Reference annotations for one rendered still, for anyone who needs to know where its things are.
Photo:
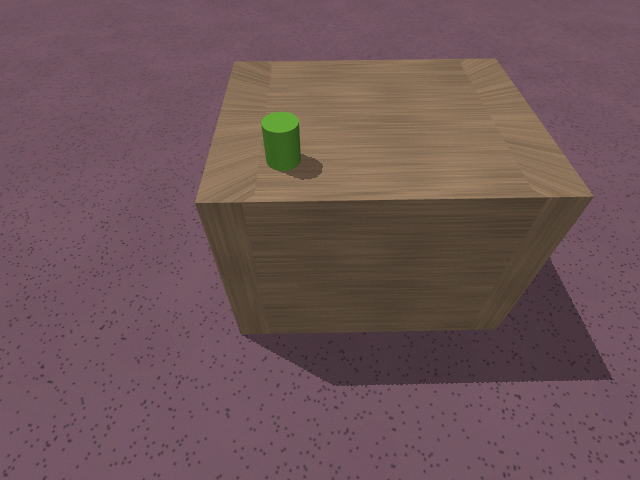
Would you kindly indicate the can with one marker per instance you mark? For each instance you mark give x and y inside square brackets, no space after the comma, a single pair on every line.
[281,140]

